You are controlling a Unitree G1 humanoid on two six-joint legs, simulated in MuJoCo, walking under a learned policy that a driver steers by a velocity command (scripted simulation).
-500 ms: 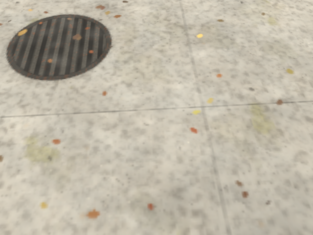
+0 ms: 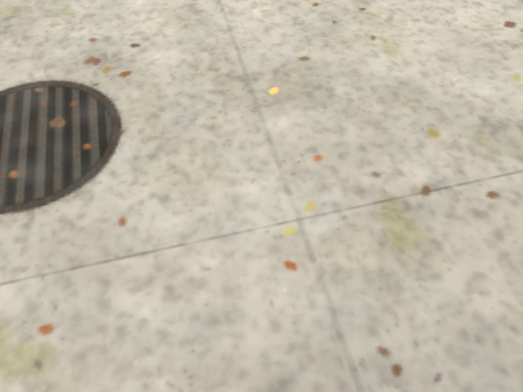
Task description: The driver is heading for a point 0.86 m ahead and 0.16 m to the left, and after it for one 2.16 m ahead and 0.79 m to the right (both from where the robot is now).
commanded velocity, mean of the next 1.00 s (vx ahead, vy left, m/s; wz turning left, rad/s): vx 0.24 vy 0.00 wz -0.06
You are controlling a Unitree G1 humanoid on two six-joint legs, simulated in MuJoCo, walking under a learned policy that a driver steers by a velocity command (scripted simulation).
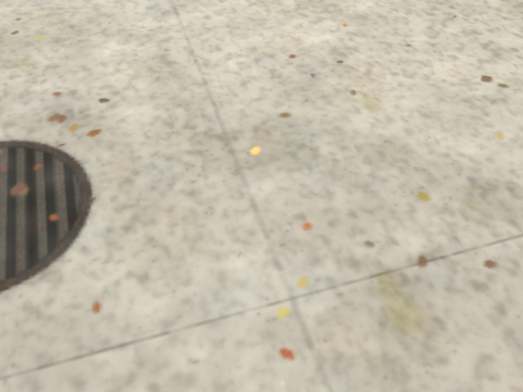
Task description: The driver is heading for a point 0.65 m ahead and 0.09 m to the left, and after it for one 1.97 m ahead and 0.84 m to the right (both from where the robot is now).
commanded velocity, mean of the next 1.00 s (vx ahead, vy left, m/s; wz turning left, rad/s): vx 0.46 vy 0.00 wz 0.26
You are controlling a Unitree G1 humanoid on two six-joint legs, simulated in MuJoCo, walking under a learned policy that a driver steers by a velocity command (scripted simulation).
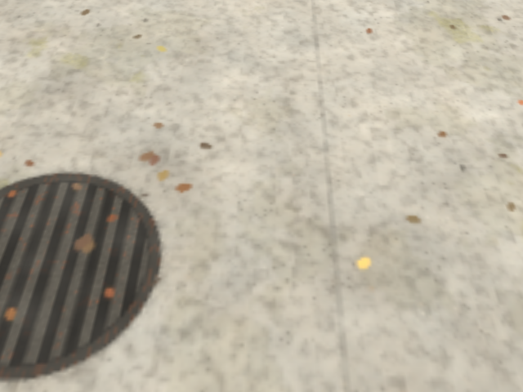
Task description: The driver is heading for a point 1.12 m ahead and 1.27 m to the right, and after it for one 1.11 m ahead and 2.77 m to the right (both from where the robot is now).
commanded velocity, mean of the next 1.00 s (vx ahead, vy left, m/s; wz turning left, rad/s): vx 0.05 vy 0.00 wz -0.48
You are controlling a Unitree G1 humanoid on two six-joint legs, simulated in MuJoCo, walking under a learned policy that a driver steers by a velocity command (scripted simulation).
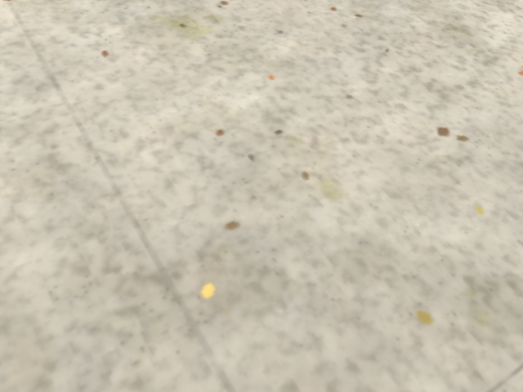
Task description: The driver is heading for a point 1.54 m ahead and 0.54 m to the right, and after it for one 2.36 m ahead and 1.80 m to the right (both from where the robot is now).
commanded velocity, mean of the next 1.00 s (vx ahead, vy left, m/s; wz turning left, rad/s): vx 0.07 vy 0.00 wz -0.52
